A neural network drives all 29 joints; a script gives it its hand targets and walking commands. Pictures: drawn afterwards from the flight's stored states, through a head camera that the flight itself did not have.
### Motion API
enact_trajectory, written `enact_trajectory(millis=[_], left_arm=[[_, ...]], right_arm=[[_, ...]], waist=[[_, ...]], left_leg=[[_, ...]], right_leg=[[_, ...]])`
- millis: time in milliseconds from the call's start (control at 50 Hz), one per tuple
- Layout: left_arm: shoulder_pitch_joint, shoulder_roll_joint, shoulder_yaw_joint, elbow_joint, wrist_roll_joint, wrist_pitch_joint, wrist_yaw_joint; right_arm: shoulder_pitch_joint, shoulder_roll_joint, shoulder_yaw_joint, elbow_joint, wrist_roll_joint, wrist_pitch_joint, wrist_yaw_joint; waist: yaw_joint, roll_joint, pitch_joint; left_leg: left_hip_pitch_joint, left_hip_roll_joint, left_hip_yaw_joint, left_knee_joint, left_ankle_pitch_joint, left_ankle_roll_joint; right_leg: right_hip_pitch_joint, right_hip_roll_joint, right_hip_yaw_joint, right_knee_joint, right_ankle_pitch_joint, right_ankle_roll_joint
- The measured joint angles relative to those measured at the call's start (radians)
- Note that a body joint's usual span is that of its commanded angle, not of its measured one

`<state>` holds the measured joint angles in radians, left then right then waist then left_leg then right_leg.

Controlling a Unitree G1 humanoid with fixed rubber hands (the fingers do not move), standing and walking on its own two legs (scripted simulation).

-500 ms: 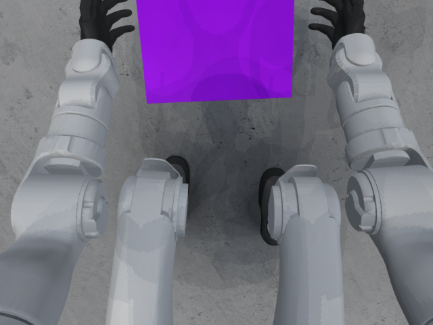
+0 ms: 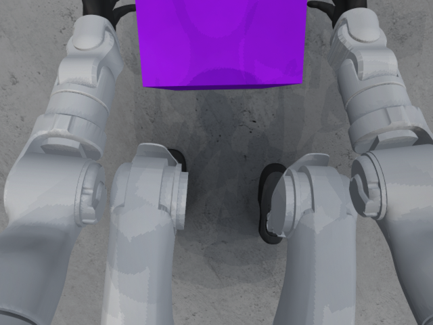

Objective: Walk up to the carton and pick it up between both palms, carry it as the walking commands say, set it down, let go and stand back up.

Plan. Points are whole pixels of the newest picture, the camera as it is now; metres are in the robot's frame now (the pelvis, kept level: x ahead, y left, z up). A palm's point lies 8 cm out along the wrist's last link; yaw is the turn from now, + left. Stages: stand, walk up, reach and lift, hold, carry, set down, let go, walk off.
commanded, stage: reach and lift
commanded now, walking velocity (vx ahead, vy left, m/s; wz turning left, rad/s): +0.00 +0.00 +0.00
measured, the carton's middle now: (219, 36) +0.50 +0.03 -0.24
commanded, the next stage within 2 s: none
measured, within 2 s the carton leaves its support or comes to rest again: leaves its support in 1.14 s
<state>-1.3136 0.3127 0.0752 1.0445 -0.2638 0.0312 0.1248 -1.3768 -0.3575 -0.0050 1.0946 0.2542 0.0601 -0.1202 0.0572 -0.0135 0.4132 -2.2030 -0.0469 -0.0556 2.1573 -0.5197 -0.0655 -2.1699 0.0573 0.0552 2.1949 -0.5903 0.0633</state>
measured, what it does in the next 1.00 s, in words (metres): stands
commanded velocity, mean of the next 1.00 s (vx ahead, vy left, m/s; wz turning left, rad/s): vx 0.00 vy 0.00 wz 0.00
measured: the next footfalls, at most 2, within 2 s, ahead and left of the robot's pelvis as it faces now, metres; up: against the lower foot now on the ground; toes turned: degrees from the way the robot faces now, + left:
none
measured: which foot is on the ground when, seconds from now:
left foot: down 0.00-1.00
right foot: down 0.00-1.00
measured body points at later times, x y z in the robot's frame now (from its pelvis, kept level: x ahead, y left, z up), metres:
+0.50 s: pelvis +0.01 +0.00 +0.01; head +0.38 +0.00 +0.26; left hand +0.52 +0.18 -0.19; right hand +0.55 -0.11 -0.19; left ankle +0.13 +0.13 -0.34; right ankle +0.12 -0.13 -0.34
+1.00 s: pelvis +0.01 +0.00 -0.01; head +0.36 +0.00 +0.27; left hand +0.53 +0.18 -0.18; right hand +0.55 -0.11 -0.18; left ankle +0.13 +0.13 -0.34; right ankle +0.12 -0.13 -0.34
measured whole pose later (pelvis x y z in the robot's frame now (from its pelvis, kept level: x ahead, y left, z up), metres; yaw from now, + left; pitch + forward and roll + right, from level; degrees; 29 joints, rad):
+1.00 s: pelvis +0.01 +0.00 -0.01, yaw +0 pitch +38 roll +1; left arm -1.30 0.23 0.20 1.06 -0.14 0.11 0.14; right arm -1.35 -0.18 -0.15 1.09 0.06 0.11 -0.17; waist 0.04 -0.01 0.24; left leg -2.30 -0.05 -0.06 2.19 -0.55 -0.08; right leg -2.28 0.09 0.07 2.23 -0.61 0.07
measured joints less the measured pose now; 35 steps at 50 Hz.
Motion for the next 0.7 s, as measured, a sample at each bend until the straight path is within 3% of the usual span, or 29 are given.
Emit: enact_trajectory(millis=[180,420,620,700], left_arm=[[-0.001,-0.033,0.017,0.078,0.040,-0.031,-0.003],[-0.034,-0.031,-0.044,0.047,-0.028,-0.052,0.025],[-0.009,-0.051,-0.042,0.072,-0.030,-0.050,0.068],[-0.022,-0.056,0.008,0.095,0.004,-0.028,0.054]], right_arm=[[0.002,0.036,-0.035,0.093,-0.042,-0.039,0.006],[-0.022,0.054,0.077,-0.008,0.006,-0.055,-0.033],[-0.019,0.112,0.024,0.060,-0.032,-0.066,-0.077],[-0.047,0.130,-0.024,0.097,-0.072,-0.047,-0.082]], waist=[[-0.010,0.013,-0.123],[0.002,0.020,-0.049],[-0.009,0.017,-0.127],[-0.009,0.024,-0.138]], left_leg=[[-0.075,0.003,0.010,-0.027,0.017,0.011],[-0.044,0.004,0.007,-0.037,0.005,0.000],[-0.081,-0.008,0.000,-0.035,0.002,-0.003],[-0.094,-0.004,0.004,-0.020,0.003,0.000]], right_leg=[[-0.075,-0.003,0.008,-0.027,0.017,0.006],[-0.054,0.004,0.008,-0.032,0.011,-0.001],[-0.085,0.005,0.006,-0.034,0.004,0.001],[-0.099,0.018,0.014,-0.021,0.010,0.010]])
